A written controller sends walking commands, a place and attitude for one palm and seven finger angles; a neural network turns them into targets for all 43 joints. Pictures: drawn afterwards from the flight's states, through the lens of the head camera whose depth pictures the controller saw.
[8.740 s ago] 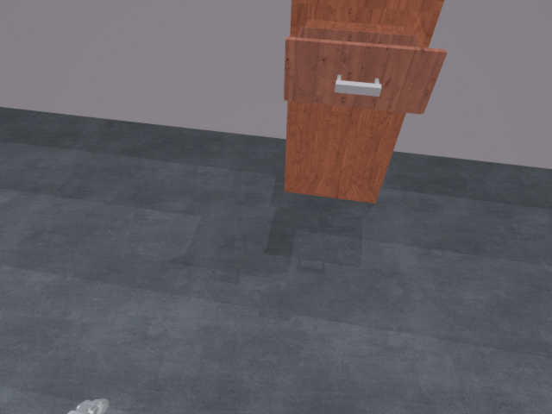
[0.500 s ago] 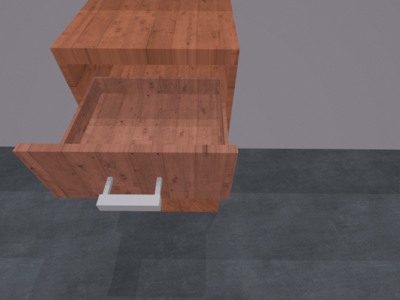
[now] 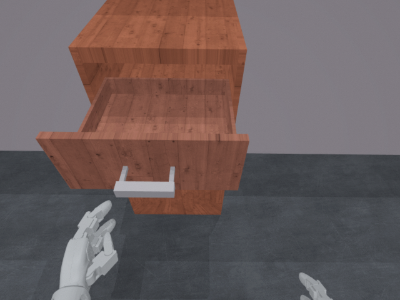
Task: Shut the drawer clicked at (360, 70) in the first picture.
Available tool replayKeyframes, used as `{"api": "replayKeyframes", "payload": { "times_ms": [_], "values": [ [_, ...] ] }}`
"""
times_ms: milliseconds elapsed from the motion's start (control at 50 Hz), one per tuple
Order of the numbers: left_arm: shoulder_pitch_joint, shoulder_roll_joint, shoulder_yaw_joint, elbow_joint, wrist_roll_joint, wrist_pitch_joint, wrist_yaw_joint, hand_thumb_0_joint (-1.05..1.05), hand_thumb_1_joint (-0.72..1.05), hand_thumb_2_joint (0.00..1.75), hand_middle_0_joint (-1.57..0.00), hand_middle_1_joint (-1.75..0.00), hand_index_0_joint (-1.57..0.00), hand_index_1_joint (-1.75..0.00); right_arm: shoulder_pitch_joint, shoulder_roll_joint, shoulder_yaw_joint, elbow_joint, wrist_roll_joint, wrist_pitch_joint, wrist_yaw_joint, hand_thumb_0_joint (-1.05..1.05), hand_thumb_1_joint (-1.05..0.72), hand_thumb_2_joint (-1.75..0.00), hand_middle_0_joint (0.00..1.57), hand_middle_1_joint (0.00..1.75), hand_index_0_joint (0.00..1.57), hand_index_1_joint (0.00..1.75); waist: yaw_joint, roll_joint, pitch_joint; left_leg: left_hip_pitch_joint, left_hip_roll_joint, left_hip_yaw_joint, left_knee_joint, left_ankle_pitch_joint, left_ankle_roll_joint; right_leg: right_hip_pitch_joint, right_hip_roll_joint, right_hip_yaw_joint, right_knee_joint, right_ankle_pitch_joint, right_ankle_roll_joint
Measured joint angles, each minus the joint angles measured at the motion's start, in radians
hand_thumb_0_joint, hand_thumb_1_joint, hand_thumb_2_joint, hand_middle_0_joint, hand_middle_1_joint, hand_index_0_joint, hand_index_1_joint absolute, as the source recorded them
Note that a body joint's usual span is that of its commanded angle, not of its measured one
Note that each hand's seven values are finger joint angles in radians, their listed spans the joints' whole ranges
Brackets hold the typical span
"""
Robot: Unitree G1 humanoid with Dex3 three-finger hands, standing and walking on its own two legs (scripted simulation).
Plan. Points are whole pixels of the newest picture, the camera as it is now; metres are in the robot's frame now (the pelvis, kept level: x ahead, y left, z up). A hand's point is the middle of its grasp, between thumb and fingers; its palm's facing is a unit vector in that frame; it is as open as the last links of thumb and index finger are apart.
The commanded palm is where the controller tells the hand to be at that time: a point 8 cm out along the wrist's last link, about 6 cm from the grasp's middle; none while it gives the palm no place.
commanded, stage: raise the hand and make a fist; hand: left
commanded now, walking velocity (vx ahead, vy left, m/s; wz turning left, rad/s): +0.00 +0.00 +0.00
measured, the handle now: (147, 180) +0.35 +0.13 +0.04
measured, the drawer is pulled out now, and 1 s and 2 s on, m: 0.29 0.29 0.29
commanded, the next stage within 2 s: bring the fist close to the handle in 1.70 s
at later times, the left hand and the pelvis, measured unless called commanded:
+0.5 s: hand (131, 265) +0.18 +0.13 +0.03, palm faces -0.03 -1.00 -0.02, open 4.5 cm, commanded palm +0.14 +0.19 +0.04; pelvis +0.00 -0.02 -0.04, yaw +1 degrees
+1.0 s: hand (116, 256) +0.18 +0.13 +0.10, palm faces +0.03 -1.00 -0.02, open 3.1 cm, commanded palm +0.12 +0.18 +0.11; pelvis +0.04 +0.01 -0.02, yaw +1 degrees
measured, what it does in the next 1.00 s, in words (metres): stands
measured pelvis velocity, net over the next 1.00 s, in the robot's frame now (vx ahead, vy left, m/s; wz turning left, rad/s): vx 0.04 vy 0.01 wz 0.02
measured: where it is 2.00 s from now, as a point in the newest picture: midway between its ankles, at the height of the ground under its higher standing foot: outside the picture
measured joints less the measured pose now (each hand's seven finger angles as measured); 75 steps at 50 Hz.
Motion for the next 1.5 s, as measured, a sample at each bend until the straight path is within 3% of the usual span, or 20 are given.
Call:
{"api": "replayKeyframes", "payload": {
  "times_ms": [80, 120, 160, 220, 300, 380, 460, 520, 620, 700, 780, 980, 1140, 1500],
  "values": [
    [-0.01, -0.028, 0.01, 0.036, -0.059, -0.248, -0.168, 0.01, 0.91, 0.9, -0.32, -0.43, -0.32, -0.43, -0.062, -0.021, -0.009, -0.07, -0.002, 0.019, 0.015, 0.01, -0.9, -0.9, 0.2, 0.3, 0.21, 0.3, 0.0, 0.027, -0.083, -0.208, 0.039, -0.007, 0.223, -0.083, -0.009, -0.201, 0.029, -0.008, 0.199, -0.053, -0.012],
    [0.009, -0.019, 0.003, 0.032, -0.066, -0.284, -0.211, 0.01, 0.91, 0.9, -0.36, -0.47, -0.36, -0.47, -0.084, -0.028, -0.015, -0.126, 0.009, 0.034, 0.014, 0.01, -0.9, -0.9, 0.2, 0.3, 0.21, 0.3, 0.011, 0.023, -0.089, -0.279, 0.049, -0.011, 0.31, -0.113, -0.011, -0.269, 0.038, -0.01, 0.28, -0.083, -0.015],
    [0.044, -0.005, -0.008, 0.006, -0.069, -0.258, -0.213, 0.01, 0.91, 0.9, -0.4, -0.51, -0.4, -0.51, -0.091, -0.036, -0.015, -0.183, 0.019, 0.047, 0.004, 0.01, -0.9, -0.9, 0.2, 0.3, 0.2, 0.3, 0.025, 0.022, -0.088, -0.323, 0.052, -0.02, 0.369, -0.134, -0.014, -0.309, 0.042, -0.016, 0.336, -0.106, -0.019],
    [0.105, 0.017, -0.019, -0.059, -0.068, -0.206, -0.162, 0.01, 0.9, 0.9, -0.46, -0.57, -0.46, -0.57, -0.085, -0.044, -0.008, -0.241, 0.026, 0.048, -0.014, 0.01, -0.9, -0.9, 0.2, 0.3, 0.2, 0.3, 0.041, 0.031, -0.087, -0.353, 0.052, -0.044, 0.416, -0.152, -0.02, -0.326, 0.049, -0.034, 0.37, -0.125, -0.024],
    [0.134, 0.038, -0.024, -0.146, -0.07, -0.217, -0.117, 0.02, 0.9, 0.9, -0.53, -0.66, -0.54, -0.66, -0.06, -0.04, 0.017, -0.256, 0.023, 0.023, -0.03, 0.01, -0.9, -0.9, 0.2, 0.3, 0.2, 0.3, 0.052, 0.048, -0.083, -0.354, 0.05, -0.086, 0.431, -0.16, -0.026, -0.303, 0.068, -0.059, 0.357, -0.133, -0.028],
    [0.091, 0.046, -0.047, -0.189, -0.068, -0.208, -0.151, 0.02, 0.9, 0.9, -0.61, -0.74, -0.61, -0.74, -0.039, -0.033, 0.05, -0.238, 0.025, 0.005, -0.025, 0.01, -0.9, -0.9, 0.2, 0.3, 0.2, 0.3, 0.048, 0.066, -0.08, -0.332, 0.047, -0.11, 0.412, -0.157, -0.031, -0.267, 0.079, -0.073, 0.317, -0.124, -0.036],
    [0.091, 0.042, -0.064, -0.212, -0.066, -0.112, -0.179, 0.02, 0.9, 0.9, -0.69, -0.83, -0.69, -0.83, -0.015, -0.014, 0.064, -0.232, 0.031, 0.021, -0.019, 0.01, -0.9, -0.9, 0.2, 0.3, 0.21, 0.3, 0.032, 0.075, -0.087, -0.282, 0.046, -0.096, 0.356, -0.152, -0.03, -0.224, 0.08, -0.055, 0.264, -0.111, -0.035],
    [0.134, 0.033, -0.055, -0.232, -0.066, -0.064, -0.164, 0.02, 0.9, 0.9, -0.75, -0.89, -0.75, -0.89, 0.003, 0.0, 0.059, -0.228, 0.031, 0.038, -0.021, 0.01, -0.9, -0.9, 0.2, 0.3, 0.21, 0.3, 0.022, 0.072, -0.091, -0.241, 0.047, -0.078, 0.311, -0.151, -0.026, -0.191, 0.081, -0.035, 0.225, -0.106, -0.032],
    [0.231, 0.018, -0.038, -0.309, -0.064, -0.086, -0.133, 0.02, 0.9, 0.9, -0.85, -1.0, -0.85, -1.0, 0.019, -0.008, 0.033, -0.221, 0.023, 0.04, -0.011, 0.01, -0.9, -0.9, 0.2, 0.3, 0.21, 0.3, 0.025, 0.067, -0.088, -0.206, 0.043, -0.066, 0.277, -0.162, -0.019, -0.159, 0.078, -0.02, 0.191, -0.111, -0.025],
    [0.304, 0.005, -0.05, -0.38, -0.061, -0.125, -0.145, 0.02, 0.9, 0.9, -0.93, -1.09, -0.93, -1.09, 0.009, -0.026, 0.012, -0.219, 0.024, 0.041, -0.003, 0.01, -0.9, -0.9, 0.2, 0.3, 0.2, 0.3, 0.035, 0.067, -0.088, -0.198, 0.035, -0.065, 0.275, -0.174, -0.011, -0.147, 0.071, -0.019, 0.185, -0.121, -0.015],
    [0.35, 0.003, -0.086, -0.44, -0.051, -0.123, -0.158, 0.02, 0.9, 0.9, -1.01, -1.17, -1.01, -1.17, -0.012, -0.036, 0.0, -0.238, 0.028, 0.048, -0.002, 0.01, -0.9, -0.9, 0.2, 0.3, 0.2, 0.3, 0.046, 0.072, -0.084, -0.193, 0.028, -0.066, 0.278, -0.182, -0.003, -0.138, 0.065, -0.02, 0.182, -0.129, -0.009],
    [0.382, 0.007, -0.118, -0.576, -0.032, -0.048, -0.132, 0.02, 0.9, 0.9, -1.21, -1.39, -1.21, -1.39, -0.049, -0.007, 0.027, -0.305, 0.039, 0.078, 0.005, 0.01, -0.9, -0.9, 0.2, 0.3, 0.2, 0.3, 0.066, 0.084, -0.098, -0.153, 0.021, -0.061, 0.261, -0.184, 0.009, -0.096, 0.058, -0.014, 0.159, -0.127, 0.002],
    [0.399, 0.019, -0.137, -0.67, -0.019, 0.035, -0.121, 0.02, 0.9, 0.9, -1.34, -1.54, -1.35, -1.54, -0.037, -0.001, 0.06, -0.321, 0.044, 0.09, 0.013, 0.01, -0.9, -0.9, 0.2, 0.3, 0.2, 0.3, 0.067, 0.093, -0.095, -0.102, 0.018, -0.063, 0.234, -0.172, 0.011, -0.043, 0.057, -0.015, 0.129, -0.113, 0.004],
    [0.364, 0.032, -0.123, -0.729, -0.034, 0.144, -0.11, 0.02, 0.9, 0.9, -1.4, -1.6, -1.4, -1.6, 0.004, -0.032, 0.058, -0.281, 0.057, 0.047, 0.004, 0.01, -0.9, -0.9, 0.2, 0.3, 0.2, 0.3, 0.051, 0.094, -0.074, -0.013, 0.027, -0.065, 0.161, -0.139, -0.003, 0.041, 0.068, -0.013, 0.06, -0.08, -0.008]
  ]
}}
